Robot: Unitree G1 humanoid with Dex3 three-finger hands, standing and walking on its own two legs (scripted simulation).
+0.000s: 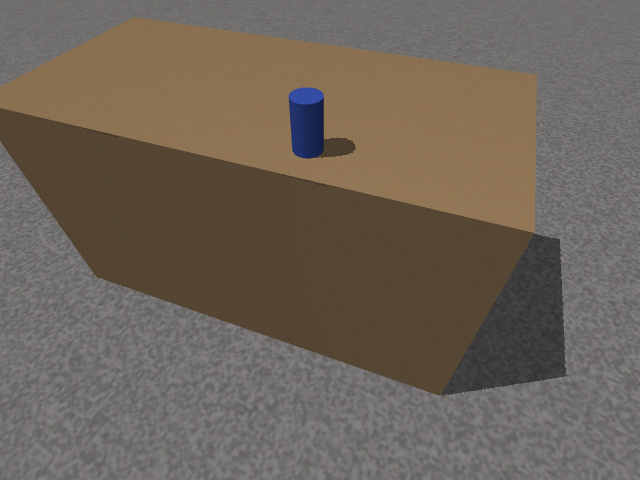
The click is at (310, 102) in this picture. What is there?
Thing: squat round
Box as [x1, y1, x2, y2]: [289, 87, 323, 157]
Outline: 298,88 293,90 289,94 292,150 296,155 301,157 314,157 320,154 323,150 323,94 321,91 314,88
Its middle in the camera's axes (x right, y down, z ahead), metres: -0.03 -0.25 +0.82
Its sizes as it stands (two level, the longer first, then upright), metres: 0.069 0.069 0.124
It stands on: a support 0.75 m high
